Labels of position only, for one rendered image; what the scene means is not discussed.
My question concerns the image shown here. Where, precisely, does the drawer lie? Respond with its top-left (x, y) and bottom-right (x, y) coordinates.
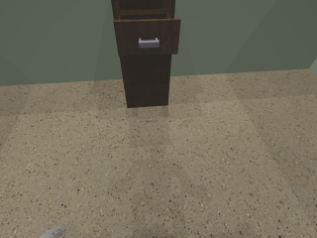
top-left (113, 13), bottom-right (181, 57)

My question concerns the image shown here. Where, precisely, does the left robot hand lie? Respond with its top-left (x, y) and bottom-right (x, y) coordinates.
top-left (40, 226), bottom-right (66, 238)

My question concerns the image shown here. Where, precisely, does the handle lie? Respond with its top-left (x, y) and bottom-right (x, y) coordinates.
top-left (139, 38), bottom-right (159, 49)

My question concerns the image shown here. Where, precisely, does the cabinet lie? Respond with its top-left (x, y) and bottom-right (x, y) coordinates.
top-left (111, 0), bottom-right (175, 108)

